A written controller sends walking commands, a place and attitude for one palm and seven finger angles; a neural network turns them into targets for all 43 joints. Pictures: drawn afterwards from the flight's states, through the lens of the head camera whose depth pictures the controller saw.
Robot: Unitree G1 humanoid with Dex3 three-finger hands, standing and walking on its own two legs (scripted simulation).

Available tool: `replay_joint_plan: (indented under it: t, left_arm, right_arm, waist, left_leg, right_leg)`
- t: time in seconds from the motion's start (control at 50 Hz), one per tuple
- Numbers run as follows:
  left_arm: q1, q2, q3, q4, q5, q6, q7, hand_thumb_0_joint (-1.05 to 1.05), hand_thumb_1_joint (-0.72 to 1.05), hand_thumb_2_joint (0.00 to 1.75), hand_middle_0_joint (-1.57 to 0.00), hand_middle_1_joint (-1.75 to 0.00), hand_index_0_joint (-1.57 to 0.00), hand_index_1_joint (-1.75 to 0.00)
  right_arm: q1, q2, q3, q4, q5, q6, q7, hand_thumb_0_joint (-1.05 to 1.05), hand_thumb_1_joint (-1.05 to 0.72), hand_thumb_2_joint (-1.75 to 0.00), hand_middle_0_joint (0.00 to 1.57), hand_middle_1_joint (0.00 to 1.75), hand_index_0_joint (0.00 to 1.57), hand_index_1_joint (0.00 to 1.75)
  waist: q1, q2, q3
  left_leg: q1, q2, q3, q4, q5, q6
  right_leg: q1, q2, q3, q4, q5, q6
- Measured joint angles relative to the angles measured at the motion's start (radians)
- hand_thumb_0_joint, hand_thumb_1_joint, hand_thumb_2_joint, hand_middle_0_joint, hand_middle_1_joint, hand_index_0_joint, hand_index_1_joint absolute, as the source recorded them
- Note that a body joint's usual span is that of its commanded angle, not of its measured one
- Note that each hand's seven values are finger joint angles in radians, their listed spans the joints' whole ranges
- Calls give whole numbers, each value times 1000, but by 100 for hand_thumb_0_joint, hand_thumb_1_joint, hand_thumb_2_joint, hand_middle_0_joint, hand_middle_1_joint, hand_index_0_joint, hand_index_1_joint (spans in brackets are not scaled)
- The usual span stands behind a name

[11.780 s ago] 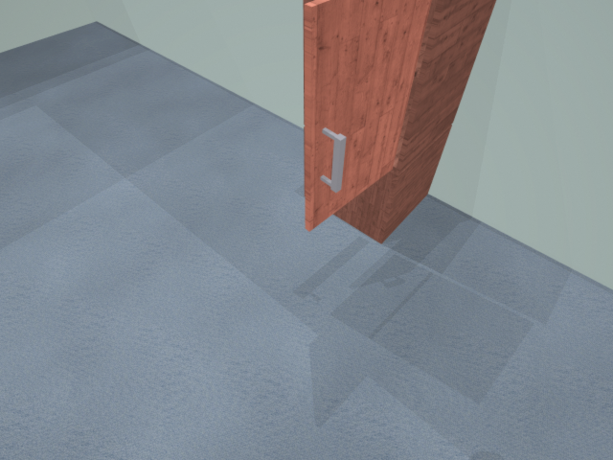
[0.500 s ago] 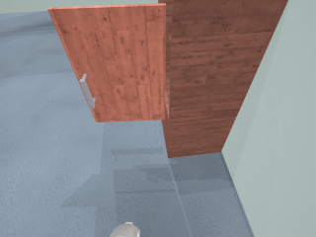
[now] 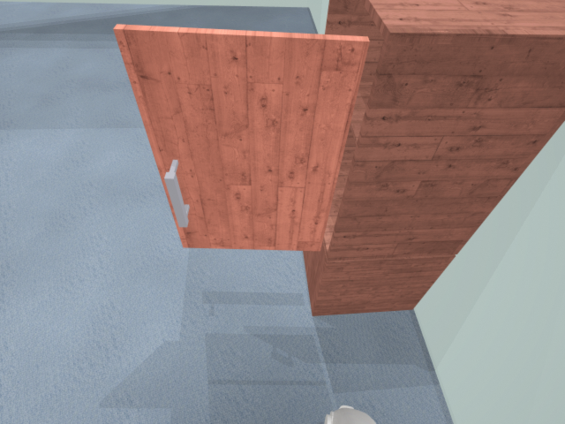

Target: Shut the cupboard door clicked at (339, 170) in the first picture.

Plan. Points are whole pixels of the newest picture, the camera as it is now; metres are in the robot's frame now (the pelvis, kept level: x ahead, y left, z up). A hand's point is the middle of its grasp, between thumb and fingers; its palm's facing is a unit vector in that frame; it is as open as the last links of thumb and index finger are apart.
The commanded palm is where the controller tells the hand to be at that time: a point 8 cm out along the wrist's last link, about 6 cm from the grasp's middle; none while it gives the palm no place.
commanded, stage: come to a stop and stand still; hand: left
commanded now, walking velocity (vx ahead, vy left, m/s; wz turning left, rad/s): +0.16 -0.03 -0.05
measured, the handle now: (179, 195) +0.57 +0.27 -0.10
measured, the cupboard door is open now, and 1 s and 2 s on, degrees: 85 85 85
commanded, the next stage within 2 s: look again from close up in 1.94 s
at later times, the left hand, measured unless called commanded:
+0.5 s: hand (190, 423) +0.15 +0.16 -0.19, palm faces +0.05 -0.98 -0.18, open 7.2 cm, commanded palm none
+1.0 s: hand out of the picture +0.05 +0.18 -0.16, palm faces +0.00 -0.96 -0.27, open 7.4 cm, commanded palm none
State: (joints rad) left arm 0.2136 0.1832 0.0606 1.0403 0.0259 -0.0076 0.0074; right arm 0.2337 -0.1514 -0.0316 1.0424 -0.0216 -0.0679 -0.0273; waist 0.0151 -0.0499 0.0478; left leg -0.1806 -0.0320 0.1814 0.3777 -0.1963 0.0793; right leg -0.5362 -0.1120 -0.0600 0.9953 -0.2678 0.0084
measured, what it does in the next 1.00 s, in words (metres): steps on the spot: right foot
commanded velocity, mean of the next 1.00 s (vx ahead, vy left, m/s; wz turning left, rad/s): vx -0.07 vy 0.02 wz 0.00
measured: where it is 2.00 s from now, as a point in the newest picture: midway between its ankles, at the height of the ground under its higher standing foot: outside the picture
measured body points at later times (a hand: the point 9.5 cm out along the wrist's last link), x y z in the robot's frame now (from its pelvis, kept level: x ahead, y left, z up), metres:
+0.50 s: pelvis +0.07 -0.02 -0.01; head +0.10 +0.00 +0.44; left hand +0.15 +0.21 -0.17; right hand +0.07 -0.26 -0.16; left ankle +0.06 +0.09 -0.74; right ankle +0.08 -0.14 -0.74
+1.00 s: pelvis +0.04 -0.01 +0.00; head +0.05 -0.05 +0.44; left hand +0.05 +0.23 -0.14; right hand +0.10 -0.25 -0.17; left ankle +0.06 +0.09 -0.74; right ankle +0.06 -0.14 -0.74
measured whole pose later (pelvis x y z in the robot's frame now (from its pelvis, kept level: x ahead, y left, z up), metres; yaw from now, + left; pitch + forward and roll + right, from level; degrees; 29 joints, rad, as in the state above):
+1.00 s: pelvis +0.04 -0.01 +0.00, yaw -1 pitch +0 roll +1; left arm 0.30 0.17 -0.01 1.04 0.02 0.01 0.02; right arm 0.24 -0.21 -0.01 0.96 -0.02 0.00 0.00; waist 0.01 0.06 0.02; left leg -0.23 0.00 0.13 0.46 -0.23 0.03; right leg -0.29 -0.06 -0.02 0.54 -0.25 0.02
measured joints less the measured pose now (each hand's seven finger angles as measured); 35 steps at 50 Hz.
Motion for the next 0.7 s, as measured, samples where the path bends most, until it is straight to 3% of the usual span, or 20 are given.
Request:
replay_joint_plan:
  t: [0.16,0.2,0.3,0.4,0.46,0.5,0.56,0.6,0.64,0.7]
  left_arm:
    - [-66,10,-10,-33,-5,4,-7,1,93,90,-19,-30,-20,-30]
    - [-71,8,-17,-35,-8,-9,-3,1,92,90,-19,-30,-20,-30]
    - [-79,-32,-48,-10,-16,-25,15,0,91,90,-19,-30,-20,-30]
    - [-104,-38,-31,-12,-22,-11,36,-1,93,90,-20,-30,-20,-30]
    - [-101,-22,-19,-10,-24,6,36,-1,93,90,-20,-30,-20,-30]
    - [-86,-7,-15,-7,-23,26,35,-1,93,90,-20,-30,-20,-30]
    - [-62,14,-10,-2,-17,50,32,-1,93,90,-20,-30,-20,-30]
    - [-37,18,-25,-7,-20,38,39,-1,92,90,-20,-30,-20,-30]
    - [-12,10,-35,-7,-16,16,38,0,92,90,-20,-30,-20,-30]
    - [27,12,-45,0,-10,18,32,0,91,90,-20,-30,-20,-30]
  right_arm:
    - [102,17,11,52,-8,25,4,0,-92,-90,20,30,20,30]
    - [121,25,16,69,-4,30,2,0,-92,-90,20,30,20,30]
    - [103,17,10,87,22,69,-2,0,-91,-90,20,30,20,30]
    - [53,17,1,77,25,93,-7,0,-91,-90,20,30,20,30]
    - [22,8,-9,65,17,94,-8,0,-91,-90,20,30,20,30]
    - [14,3,-14,48,11,95,-8,0,-91,-90,20,30,20,30]
    - [-4,3,-13,27,4,92,-11,0,-91,-90,20,30,19,30]
    - [-15,-11,-10,-9,9,93,-4,0,-91,-90,20,30,20,30]
    - [-43,-30,-13,-50,10,92,3,0,-91,-90,20,30,19,30]
    - [-49,-34,-7,-98,10,74,14,0,-91,-90,20,29,19,30]
  waist:
    - [-46,27,-7]
    - [-50,26,-3]
    - [-72,68,14]
    - [-51,32,42]
    - [-33,6,47]
    - [-22,-5,29]
    - [-7,-16,9]
    - [-2,6,-4]
    - [-3,48,9]
    - [-17,70,6]
  left_leg:
    - [51,13,4,9,-68,-29]
    - [42,22,3,63,-111,-46]
    - [-14,64,-71,195,-222,-105]
    - [-55,64,-104,202,-218,-130]
    - [-40,57,-86,161,-75,-101]
    - [-37,51,-76,163,-98,-72]
    - [-34,42,-62,158,-109,-58]
    - [-79,48,-63,209,-123,-59]
    - [-104,59,-62,255,-144,-59]
    - [-88,38,-57,226,-120,-49]
  right_leg:
    - [125,20,0,-301,1,-7]
    - [201,31,-3,-425,92,-8]
    - [242,72,-34,-454,7,-29]
    - [256,63,-47,-452,6,-29]
    - [252,51,-36,-416,-9,-15]
    - [248,45,-28,-405,-14,-10]
    - [243,47,-2,-332,-117,-14]
    - [252,54,21,-378,-51,-29]
    - [237,63,29,-363,-44,-5]
    - [239,44,36,-355,-56,15]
